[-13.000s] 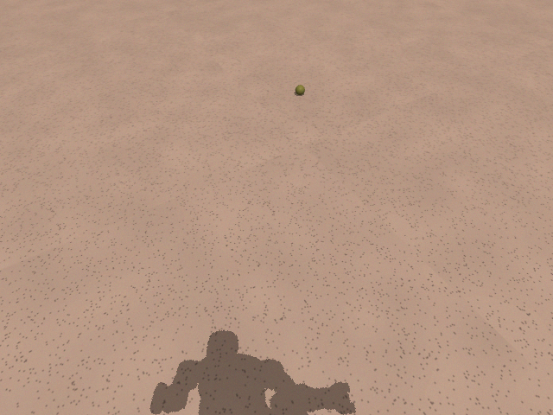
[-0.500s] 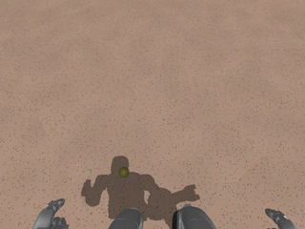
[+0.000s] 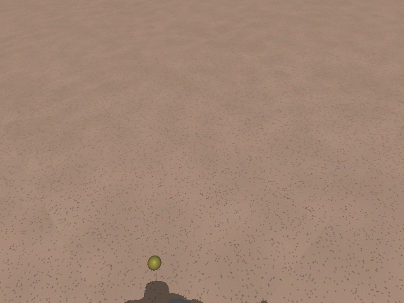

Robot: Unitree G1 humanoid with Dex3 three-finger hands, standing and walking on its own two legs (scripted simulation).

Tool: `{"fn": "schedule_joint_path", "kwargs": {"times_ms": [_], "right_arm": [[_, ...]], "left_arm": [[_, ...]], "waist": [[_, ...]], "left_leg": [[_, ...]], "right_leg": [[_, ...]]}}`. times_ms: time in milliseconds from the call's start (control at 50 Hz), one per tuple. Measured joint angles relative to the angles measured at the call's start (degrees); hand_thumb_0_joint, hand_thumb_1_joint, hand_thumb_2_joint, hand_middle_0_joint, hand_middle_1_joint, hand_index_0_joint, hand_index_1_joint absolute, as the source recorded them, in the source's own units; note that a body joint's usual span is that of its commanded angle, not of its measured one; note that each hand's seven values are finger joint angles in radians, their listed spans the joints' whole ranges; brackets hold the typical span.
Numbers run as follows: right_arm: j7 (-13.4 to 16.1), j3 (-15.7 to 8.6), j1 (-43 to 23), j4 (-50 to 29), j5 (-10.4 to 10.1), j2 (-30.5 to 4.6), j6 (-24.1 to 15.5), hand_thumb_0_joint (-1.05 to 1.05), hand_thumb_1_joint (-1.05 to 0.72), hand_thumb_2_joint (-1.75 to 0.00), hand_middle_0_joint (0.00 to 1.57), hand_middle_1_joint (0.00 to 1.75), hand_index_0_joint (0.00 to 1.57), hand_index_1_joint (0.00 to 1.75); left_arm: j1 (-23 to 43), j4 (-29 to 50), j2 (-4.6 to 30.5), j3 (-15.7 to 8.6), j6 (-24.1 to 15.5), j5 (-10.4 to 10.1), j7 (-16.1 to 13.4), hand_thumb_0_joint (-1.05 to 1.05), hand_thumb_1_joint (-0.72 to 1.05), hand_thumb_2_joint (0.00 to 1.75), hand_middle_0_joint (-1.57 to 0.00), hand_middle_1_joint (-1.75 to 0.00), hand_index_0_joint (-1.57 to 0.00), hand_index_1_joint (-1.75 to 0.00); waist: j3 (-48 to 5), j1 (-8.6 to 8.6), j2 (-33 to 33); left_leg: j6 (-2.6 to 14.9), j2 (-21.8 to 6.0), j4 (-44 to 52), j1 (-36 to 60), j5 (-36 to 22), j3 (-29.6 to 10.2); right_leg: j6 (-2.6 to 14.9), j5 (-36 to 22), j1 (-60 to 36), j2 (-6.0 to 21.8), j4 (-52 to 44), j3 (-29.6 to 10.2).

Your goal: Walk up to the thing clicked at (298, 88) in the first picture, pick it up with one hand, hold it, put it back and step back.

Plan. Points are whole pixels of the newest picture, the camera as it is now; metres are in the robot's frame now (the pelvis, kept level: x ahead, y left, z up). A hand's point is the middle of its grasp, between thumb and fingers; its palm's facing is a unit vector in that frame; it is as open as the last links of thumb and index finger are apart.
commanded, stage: walk up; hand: left
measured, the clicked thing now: (154, 262) +0.49 +0.31 -0.73
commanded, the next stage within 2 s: none
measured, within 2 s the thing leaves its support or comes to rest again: neither
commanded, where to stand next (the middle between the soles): +0.11 +0.06 m, yaw +1 degrees
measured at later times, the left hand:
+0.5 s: hand out of the picture +0.08 +0.33 -0.16, palm faces +0.03 -0.92 -0.39, open 7.4 cm
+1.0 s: hand out of the picture +0.16 +0.31 -0.14, palm faces -0.04 -0.90 -0.43, open 7.4 cm
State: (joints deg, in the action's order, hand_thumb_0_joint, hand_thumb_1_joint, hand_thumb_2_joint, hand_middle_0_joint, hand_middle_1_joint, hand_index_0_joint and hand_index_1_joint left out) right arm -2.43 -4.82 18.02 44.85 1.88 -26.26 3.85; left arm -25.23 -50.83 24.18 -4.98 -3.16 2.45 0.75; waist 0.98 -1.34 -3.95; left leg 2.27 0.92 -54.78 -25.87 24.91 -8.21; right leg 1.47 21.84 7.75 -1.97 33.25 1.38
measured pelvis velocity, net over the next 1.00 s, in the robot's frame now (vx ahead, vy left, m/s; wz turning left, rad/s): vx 0.11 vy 0.04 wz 0.00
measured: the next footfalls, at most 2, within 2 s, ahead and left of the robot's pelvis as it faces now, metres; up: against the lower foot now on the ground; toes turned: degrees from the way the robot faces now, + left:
left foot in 0.42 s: +0.13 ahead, +0.18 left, +0.00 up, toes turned +1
right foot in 0.84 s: +0.25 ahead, -0.08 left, +0.00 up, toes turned +1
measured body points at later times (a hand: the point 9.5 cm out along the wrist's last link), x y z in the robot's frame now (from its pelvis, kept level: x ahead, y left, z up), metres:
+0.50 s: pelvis +0.08 +0.05 -0.01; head +0.11 +0.06 +0.43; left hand +0.08 +0.37 -0.13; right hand +0.19 -0.26 -0.11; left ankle +0.16 +0.17 -0.73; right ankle +0.00 -0.10 -0.68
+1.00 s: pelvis +0.11 +0.04 -0.01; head +0.15 +0.01 +0.43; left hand +0.16 +0.35 -0.12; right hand +0.22 -0.26 -0.15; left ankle +0.12 +0.17 -0.70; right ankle +0.21 -0.08 -0.73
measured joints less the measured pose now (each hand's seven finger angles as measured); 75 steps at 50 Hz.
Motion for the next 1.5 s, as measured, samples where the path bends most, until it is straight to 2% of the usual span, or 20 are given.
{"fn": "schedule_joint_path", "kwargs": {"times_ms": [40, 80, 200, 300, 400, 420, 460, 520, 580, 720, 800, 860, 880, 960, 1020, 1080, 1140, 1220, 1300, 1500], "right_arm": [[-0.91, -0.27, 0.63, 1.25, -0.62, -0.62, 0.01, 0.01, -0.9, -0.9, 0.2, 0.3, 0.2, 0.3], [-1.54, -0.46, 1.24, 1.28, -1.0, -0.99, -0.86, 0.01, -0.9, -0.9, 0.2, 0.29, 0.2, 0.3], [-3.1, -0.4, 4.0, 2.59, -0.92, -0.19, -0.86, 0.01, -0.9, -0.9, 0.2, 0.29, 0.2, 0.3], [-3.33, 0.53, 4.62, 3.94, -0.27, 1.41, -0.78, 0.01, -0.9, -0.9, 0.2, 0.29, 0.2, 0.3], [-3.43, 1.07, 1.59, 3.23, 0.49, 2.61, -1.43, 0.02, -0.9, -0.9, 0.2, 0.3, 0.2, 0.3], [-3.4, 0.99, 0.78, 2.58, 0.57, 2.72, -1.96, 0.02, -0.9, -0.9, 0.2, 0.3, 0.2, 0.3], [-2.86, 0.6, -1.6, 0.81, 0.95, 3.3, -3.38, 0.01, -0.9, -0.9, 0.2, 0.3, 0.21, 0.3], [-1.55, 0.65, -2.87, -1.58, -0.9, 3.16, -5.48, 0.01, -0.9, -0.9, 0.2, 0.3, 0.21, 0.3], [-0.58, 1.44, -2.94, -1.84, -1.81, 4.23, -5.6, 0.01, -0.9, -0.9, 0.2, 0.3, 0.21, 0.3], [0.97, 2.72, -3.4, -1.9, -1.29, 4.34, -6.2, 0.01, -0.9, -0.9, 0.2, 0.3, 0.21, 0.3], [1.42, 2.98, -5.13, -1.7, -1.71, 3.49, -5.5, 0.01, -0.9, -0.9, 0.2, 0.3, 0.21, 0.3], [1.67, 2.98, -6.61, -0.81, -2.52, 2.9, -4.08, 0.01, -0.9, -0.9, 0.2, 0.3, 0.21, 0.3], [1.88, 2.88, -7.34, -0.29, -2.73, 2.9, -3.49, 0.01, -0.9, -0.9, 0.2, 0.3, 0.21, 0.3], [2.16, 3.17, -8.54, 1.93, -2.92, 3.81, -1.98, 0.01, -0.9, -0.9, 0.2, 0.29, 0.2, 0.3], [1.72, 3.4, -8.38, 3.86, -2.97, 3.95, -1.83, 0.01, -0.9, -0.9, 0.2, 0.29, 0.2, 0.3], [1.52, 3.7, -6.94, 6.25, -2.51, 3.96, -2.35, 0.01, -0.9, -0.9, 0.2, 0.3, 0.21, 0.3], [1.73, 3.97, -5.7, 9.46, -1.47, 5.23, -3.12, 0.01, -0.9, -0.9, 0.2, 0.29, 0.21, 0.3], [1.44, 4.4, -3.16, 12.25, -0.82, 5.04, -3.28, 0.01, -0.9, -0.9, 0.2, 0.3, 0.21, 0.3], [1.4, 4.76, -2.95, 13.9, -0.88, 5.19, -4.05, 0.01, -0.9, -0.9, 0.2, 0.3, 0.21, 0.3], [1.59, 4.46, -5.22, 15.3, -1.05, 4.35, -4.4, 0.01, -0.9, -0.9, 0.2, 0.3, 0.21, 0.3]], "left_arm": [[-1.18, -0.35, -0.91, 0.34, -0.81, -0.02, -0.44, 0.01, 0.9, 0.9, -0.2, -0.3, -0.2, -0.3], [-1.97, -0.51, -1.27, 0.65, -1.45, -0.25, -0.84, 0.01, 0.9, 0.9, -0.2, -0.3, -0.2, -0.3], [-1.13, 0.11, -1.28, 0.26, -1.86, 0.07, -1.96, 0.01, 0.9, 0.9, -0.21, -0.3, -0.2, -0.3], [0.44, 2.45, -1.07, 0.25, -2.34, -0.65, -1.48, 0.01, 0.9, 0.9, -0.2, -0.3, -0.2, -0.3], [1.39, 4.5, -0.65, 1.51, -2.21, -1.46, -0.9, 0.01, 0.9, 0.9, -0.2, -0.3, -0.2, -0.3], [1.49, 4.7, -0.46, 1.82, -2.05, -1.67, -0.89, 0.01, 0.9, 0.9, -0.2, -0.3, -0.2, -0.3], [2.43, 4.44, -0.24, 2.22, -1.42, -2.05, -1.32, 0.01, 0.9, 0.9, -0.2, -0.3, -0.2, -0.3], [3.91, 3.91, -1.38, 3.11, 0.27, -2.45, -1.2, 0.01, 0.9, 0.9, -0.2, -0.3, -0.2, -0.3], [4.38, 4.04, -0.77, 3.38, 0.61, -2.73, -0.48, 0.01, 0.9, 0.9, -0.2, -0.3, -0.2, -0.3], [4.45, 2.42, -0.54, 2.65, 0.87, -2.74, -0.56, 0.01, 0.9, 0.9, -0.2, -0.3, -0.2, -0.3], [5.8, 0.86, -1.43, 2.72, 0.98, -2.61, -0.77, 0.01, 0.9, 0.9, -0.2, -0.3, -0.2, -0.3], [6.49, -0.2, -2.19, 2.61, 0.63, -1.94, -0.82, 0.01, 0.9, 0.9, -0.2, -0.3, -0.2, -0.3], [6.95, -0.47, -2.62, 2.67, 0.69, -1.64, -0.8, 0.01, 0.9, 0.9, -0.2, -0.3, -0.2, -0.3], [9.43, -0.22, -3.18, 3.68, 1.35, -1.28, -0.62, 0.01, 0.9, 0.9, -0.2, -0.3, -0.2, -0.3], [11.42, 0.17, -3.61, 3.98, 1.41, -0.76, -0.76, 0.01, 0.9, 0.9, -0.2, -0.3, -0.2, -0.3], [13.24, 0.52, -3.61, 3.95, 1.57, -0.53, -0.68, 0.01, 0.9, 0.9, -0.2, -0.3, -0.2, -0.3], [14.65, -0.18, -3.08, 3.63, 2.34, -1.19, -0.58, 0.01, 0.9, 0.9, -0.2, -0.3, -0.2, -0.3], [14.81, -3.08, -3.33, 3.71, 2.76, -1.56, -0.02, 0.01, 0.9, 0.9, -0.2, -0.3, -0.2, -0.3], [15.32, -5.33, -2.46, 3.34, 2.17, -1.93, 0.17, 0.01, 0.9, 0.9, -0.2, -0.3, -0.2, -0.3], [15.55, -10.42, -3.69, 3.97, 2.31, -1.95, 0.69, 0.01, 0.9, 0.9, -0.2, -0.3, -0.2, -0.3]], "waist": [[-0.21, -0.55, -1.09], [0.61, -0.08, -1.89], [2.45, 1.72, -4.09], [3.45, 2.04, -3.21], [5.35, 1.45, -0.43], [5.74, 1.21, 0.58], [8.01, 0.93, 4.15], [8.78, 1.88, 3.95], [7.84, 1.53, 5.69], [6.88, 0.64, 7.33], [8.0, 0.38, 5.51], [8.21, -0.13, 2.4], [8.48, 0.08, 1.08], [8.43, -0.4, 0.78], [7.77, -0.2, 0.64], [6.48, 0.24, 1.12], [6.26, 0.15, 5.02], [3.18, 1.42, 4.69], [2.87, 1.6, 6.2], [1.96, 0.95, 4.51]], "left_leg": [[-1.0, 2.01, -3.64, -2.44, -3.77, -0.98], [-2.02, 2.77, -5.0, -4.63, -8.48, -1.49], [-3.7, 0.98, -4.37, -6.76, -15.3, -2.5], [-2.8, -1.81, 4.55, -3.16, -13.86, -0.11], [-0.83, -4.18, 15.83, 2.09, -10.61, 5.98], [-0.64, -3.81, 18.36, 3.52, -13.2, 6.9], [-1.34, -1.71, 17.6, 4.6, -14.56, 9.33], [-0.82, -2.18, 15.19, 4.83, -11.61, 9.1], [-0.85, -2.36, 19.05, 8.09, -12.17, 9.73], [-0.88, -2.26, 22.68, 11.69, -11.85, 11.93], [-1.51, -2.91, 18.37, 10.0, -9.2, 12.72], [-2.31, -5.03, 11.9, 7.39, -5.53, 12.53], [-1.74, -5.46, 10.21, 6.64, -4.14, 11.63], [-0.36, -2.04, 3.32, 4.52, 6.39, 9.25], [-0.46, -1.37, 3.38, 5.39, 5.79, 8.25], [-1.03, -1.39, 11.55, 9.32, 5.17, 7.89], [-2.37, 0.71, 18.03, 12.87, -4.32, 9.7], [-2.17, -1.07, 19.23, 14.32, -4.17, 8.89], [-2.98, -1.55, 20.2, 15.98, -4.48, 9.0], [-3.11, -2.04, 24.32, 18.05, -5.53, 8.47]], "right_leg": [[-0.14, -0.52, -1.93, 0.57, -3.47, -0.66], [-0.38, -5.31, -3.72, 1.36, -7.2, -0.7], [-0.22, -4.35, -6.02, 1.46, -8.62, 1.78], [-0.78, -1.2, -6.82, 2.0, -6.6, 3.56], [-2.3, 3.22, -7.23, 3.26, -2.8, 4.5], [-2.55, 4.74, -6.62, 3.99, -0.61, 4.23], [-0.99, 6.19, -2.66, 6.99, 10.13, 1.72], [1.08, 7.97, 6.77, 2.54, 29.13, -4.13], [1.54, 3.57, 13.85, 1.22, 35.03, -6.3], [-1.16, -4.39, 19.02, 4.0, 21.08, -4.87], [-1.19, -7.2, 16.41, 4.24, 11.37, -2.66], [-1.21, -7.6, 13.3, 2.3, 6.31, -1.67], [-1.13, -7.32, 13.62, 1.61, 7.11, -1.17], [-0.44, -7.84, 15.76, 2.39, 8.31, -2.08], [-0.49, -9.4, 16.91, 2.66, 6.62, -2.29], [-0.79, -10.24, 17.95, 3.1, 5.87, -2.0], [-1.59, -10.57, 17.12, 5.0, 5.72, -4.13], [-1.02, -6.51, 14.39, 2.92, 2.89, -3.59], [-1.44, -13.92, 11.75, 2.57, -1.19, -3.57], [-1.62, -14.4, 9.55, 2.07, -5.03, -3.19]]}}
